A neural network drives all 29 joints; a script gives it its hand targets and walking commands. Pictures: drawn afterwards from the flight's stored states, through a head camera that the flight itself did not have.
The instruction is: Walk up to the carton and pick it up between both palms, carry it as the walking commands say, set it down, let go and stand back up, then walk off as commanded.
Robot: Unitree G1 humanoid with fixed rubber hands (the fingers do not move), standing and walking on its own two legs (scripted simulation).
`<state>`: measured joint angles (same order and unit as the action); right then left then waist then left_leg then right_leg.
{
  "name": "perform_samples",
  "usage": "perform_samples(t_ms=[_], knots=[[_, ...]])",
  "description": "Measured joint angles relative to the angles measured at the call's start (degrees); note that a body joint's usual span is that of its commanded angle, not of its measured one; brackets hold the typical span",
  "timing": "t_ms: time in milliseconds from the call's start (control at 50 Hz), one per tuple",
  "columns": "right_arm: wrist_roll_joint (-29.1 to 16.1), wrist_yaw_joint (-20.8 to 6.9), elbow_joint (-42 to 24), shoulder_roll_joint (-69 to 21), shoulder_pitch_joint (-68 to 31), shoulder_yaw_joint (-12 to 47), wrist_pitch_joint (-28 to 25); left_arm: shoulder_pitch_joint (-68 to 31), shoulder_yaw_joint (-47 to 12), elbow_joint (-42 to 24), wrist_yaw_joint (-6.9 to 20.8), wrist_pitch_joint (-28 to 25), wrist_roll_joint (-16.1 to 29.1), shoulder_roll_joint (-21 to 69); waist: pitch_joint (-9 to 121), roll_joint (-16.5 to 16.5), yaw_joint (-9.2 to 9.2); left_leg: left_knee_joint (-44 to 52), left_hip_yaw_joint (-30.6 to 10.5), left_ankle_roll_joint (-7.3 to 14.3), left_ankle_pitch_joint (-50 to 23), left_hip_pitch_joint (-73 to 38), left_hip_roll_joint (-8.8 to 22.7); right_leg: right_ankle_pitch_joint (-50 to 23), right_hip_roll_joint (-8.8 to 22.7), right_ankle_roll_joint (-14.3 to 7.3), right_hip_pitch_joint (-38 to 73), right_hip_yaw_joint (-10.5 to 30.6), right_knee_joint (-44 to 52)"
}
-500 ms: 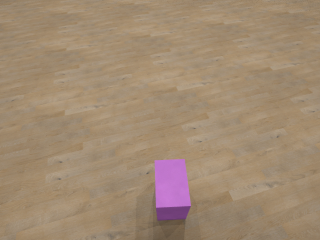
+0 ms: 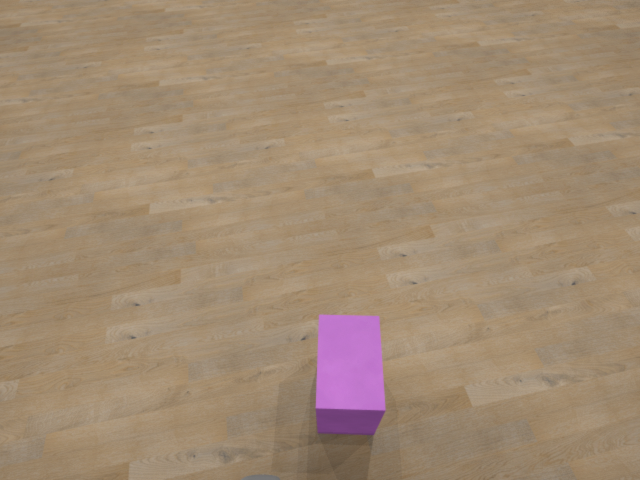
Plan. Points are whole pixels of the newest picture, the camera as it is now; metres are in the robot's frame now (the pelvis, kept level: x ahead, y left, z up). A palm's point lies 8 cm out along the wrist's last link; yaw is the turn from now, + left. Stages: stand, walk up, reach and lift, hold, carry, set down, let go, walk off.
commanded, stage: walk up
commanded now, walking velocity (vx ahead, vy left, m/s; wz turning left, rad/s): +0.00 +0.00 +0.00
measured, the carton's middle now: (347, 376) +0.43 -0.03 -0.63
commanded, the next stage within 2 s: stand in 0.32 s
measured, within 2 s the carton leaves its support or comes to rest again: neither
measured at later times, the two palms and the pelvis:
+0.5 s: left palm out of the picture -0.02 +0.23 -0.14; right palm out of the picture -0.03 -0.19 -0.14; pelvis +0.00 +0.02 +0.01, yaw -1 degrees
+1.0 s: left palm out of the picture -0.05 +0.20 -0.14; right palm out of the picture -0.03 -0.21 -0.15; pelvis -0.01 +0.00 +0.00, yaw -1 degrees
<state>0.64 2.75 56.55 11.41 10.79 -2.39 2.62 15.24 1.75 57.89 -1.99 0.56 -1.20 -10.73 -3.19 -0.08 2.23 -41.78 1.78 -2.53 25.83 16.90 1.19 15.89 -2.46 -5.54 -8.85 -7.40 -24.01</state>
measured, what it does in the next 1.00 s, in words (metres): steps on the spot: left foot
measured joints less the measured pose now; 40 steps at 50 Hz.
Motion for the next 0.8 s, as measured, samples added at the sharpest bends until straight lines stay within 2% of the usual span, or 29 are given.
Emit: perform_samples(t_ms=[40,80,100,180,360,500,800], knots=[[-0.29,-0.14,0.97,-0.54,-0.58,0.51,-0.41,-0.06,-0.28,0.86,-0.11,-0.65,0.2,0.85,0.28,-0.35,0.11,7.74,0.13,0.49,-3.79,-3.5,-0.39,-0.76,-0.09,0.4,0.59,0.22,1.25],[-0.26,-0.22,1.85,-1.16,-0.6,0.87,-1.22,0.18,-0.65,1.61,-0.12,-0.98,0.31,1.63,0.69,-1.03,-0.34,16.2,0.65,1.25,-10.9,-7.35,0.15,-0.43,-0.46,0.78,0.54,-0.01,0.73],[-0.16,-0.21,2.59,-1.77,-0.61,0.94,-1.57,0.1,-0.93,2.0,-0.08,-1.1,0.3,1.79,0.64,-0.63,-0.46,17.59,0.91,1.83,-11.58,-8.2,-0.15,-0.04,-0.11,0.99,0.51,0.07,0.13],[-0.04,-0.26,4.85,-3.41,0.49,1.59,-2.3,0.44,-1.37,2.92,0.07,-1.2,0.23,2.72,0.8,0.44,-0.4,19.55,1.78,3.13,-11.07,-10.28,-1.16,-0.63,0.76,1.68,2.13,0.89,1.56],[0.17,-0.11,8.09,-3.9,4.31,1.86,-3.1,1.55,-1.24,5.29,-0.11,-1.21,0.0,3.22,0.87,0.53,-1.7,21.96,2.43,3.57,-12.2,-12.23,-1.65,-1.77,1.11,2.35,3.62,1.56,3.36],[0.13,-0.03,9.33,-4.03,6.15,1.9,-3.31,2.21,-1.21,6.91,-0.22,-1.23,-0.05,3.19,0.27,0.7,-2.33,22.38,2.53,3.48,-12.67,-12.41,-1.54,-2.22,0.98,2.19,3.71,1.65,3.69],[0.28,0.06,9.54,-5.17,5.93,1.81,-2.92,3.95,-1.47,7.22,-0.69,-1.72,0.0,4.42,0.0,0.23,-1.81,22.17,2.53,2.49,-13.03,-12.05,-0.84,-2.1,0.34,1.18,2.98,1.61,2.8]])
